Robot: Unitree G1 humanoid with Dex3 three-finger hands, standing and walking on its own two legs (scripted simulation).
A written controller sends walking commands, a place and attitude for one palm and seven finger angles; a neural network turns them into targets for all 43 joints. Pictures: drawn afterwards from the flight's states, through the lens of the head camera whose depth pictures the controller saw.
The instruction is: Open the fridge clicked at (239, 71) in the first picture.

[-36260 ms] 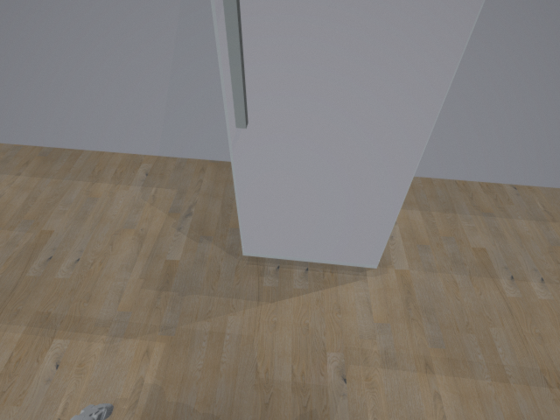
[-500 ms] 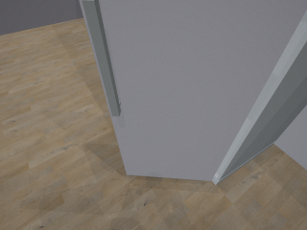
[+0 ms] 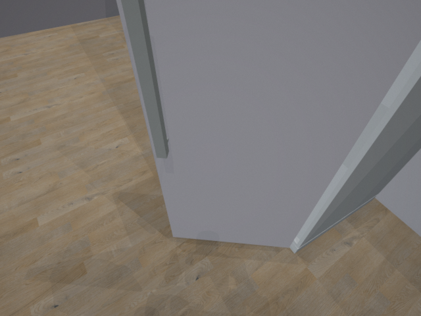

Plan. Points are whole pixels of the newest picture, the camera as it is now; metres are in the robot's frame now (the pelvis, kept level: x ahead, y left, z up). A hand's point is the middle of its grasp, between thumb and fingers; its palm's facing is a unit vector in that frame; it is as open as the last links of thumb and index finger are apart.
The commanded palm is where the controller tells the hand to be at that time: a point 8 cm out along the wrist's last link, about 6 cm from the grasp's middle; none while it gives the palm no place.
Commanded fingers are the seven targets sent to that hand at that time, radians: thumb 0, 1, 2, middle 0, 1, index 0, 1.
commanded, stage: look again from close up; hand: left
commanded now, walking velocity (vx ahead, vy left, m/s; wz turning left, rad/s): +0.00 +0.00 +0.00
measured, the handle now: (153, 89) +0.52 +0.16 +0.16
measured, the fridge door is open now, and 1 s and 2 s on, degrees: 54 54 54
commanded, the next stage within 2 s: raise the hand to about handle height in 0.40 s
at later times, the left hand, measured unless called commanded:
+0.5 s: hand out of the picture +0.04 +0.20 -0.17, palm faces +0.00 -0.97 -0.23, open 7.4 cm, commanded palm +0.09 +0.24 -0.07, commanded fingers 0.00 0.88 0.89 -0.20 -0.31 -0.20 -0.31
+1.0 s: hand (81, 311) +0.13 +0.22 -0.01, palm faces +0.08 -1.00 -0.02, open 9.1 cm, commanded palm +0.12 +0.28 +0.01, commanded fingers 0.00 0.29 0.64 -0.24 -0.69 -0.24 -0.69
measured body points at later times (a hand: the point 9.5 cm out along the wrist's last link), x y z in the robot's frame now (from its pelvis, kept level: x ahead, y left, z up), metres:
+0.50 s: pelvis +0.01 +0.00 +0.00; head +0.02 +0.00 +0.45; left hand +0.04 +0.25 -0.15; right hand +0.04 -0.25 -0.15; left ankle -0.01 +0.11 -0.74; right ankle -0.01 -0.12 -0.74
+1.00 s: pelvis -0.04 -0.01 -0.06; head -0.01 +0.00 +0.39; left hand +0.12 +0.28 +0.00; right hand +0.20 -0.24 -0.09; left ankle -0.01 +0.12 -0.74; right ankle -0.01 -0.12 -0.74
